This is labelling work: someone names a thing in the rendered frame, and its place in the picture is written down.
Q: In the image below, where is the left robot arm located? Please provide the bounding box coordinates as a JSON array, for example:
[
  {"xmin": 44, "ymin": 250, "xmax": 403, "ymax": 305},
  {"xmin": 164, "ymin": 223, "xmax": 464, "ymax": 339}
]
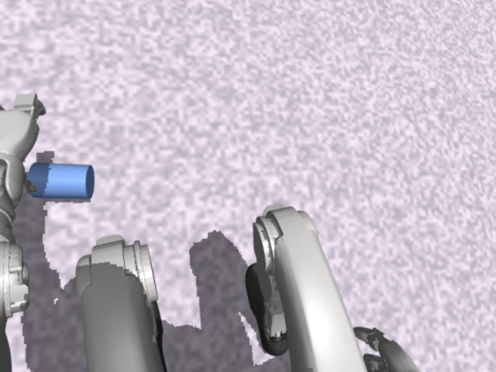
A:
[{"xmin": 0, "ymin": 153, "xmax": 29, "ymax": 372}]

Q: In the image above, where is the right robot hand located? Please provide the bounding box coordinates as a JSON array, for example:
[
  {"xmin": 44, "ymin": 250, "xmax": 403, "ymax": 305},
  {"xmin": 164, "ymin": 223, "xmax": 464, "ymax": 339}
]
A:
[{"xmin": 353, "ymin": 327, "xmax": 419, "ymax": 372}]

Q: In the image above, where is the right robot foot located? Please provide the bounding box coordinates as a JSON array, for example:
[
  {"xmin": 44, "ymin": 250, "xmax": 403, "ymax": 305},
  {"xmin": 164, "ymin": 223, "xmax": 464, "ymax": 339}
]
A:
[{"xmin": 246, "ymin": 263, "xmax": 288, "ymax": 356}]

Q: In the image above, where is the left robot hand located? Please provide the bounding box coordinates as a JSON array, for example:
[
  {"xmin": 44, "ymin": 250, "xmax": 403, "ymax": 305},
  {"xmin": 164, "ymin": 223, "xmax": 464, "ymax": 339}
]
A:
[{"xmin": 0, "ymin": 93, "xmax": 46, "ymax": 194}]

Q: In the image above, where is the can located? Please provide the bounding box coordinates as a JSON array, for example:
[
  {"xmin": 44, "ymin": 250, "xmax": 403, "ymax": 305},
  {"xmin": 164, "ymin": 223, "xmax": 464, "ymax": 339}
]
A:
[{"xmin": 27, "ymin": 163, "xmax": 95, "ymax": 199}]

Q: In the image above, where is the left robot foot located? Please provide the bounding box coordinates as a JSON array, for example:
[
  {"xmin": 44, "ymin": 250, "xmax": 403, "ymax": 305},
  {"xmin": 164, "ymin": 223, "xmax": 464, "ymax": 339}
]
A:
[{"xmin": 152, "ymin": 301, "xmax": 167, "ymax": 372}]

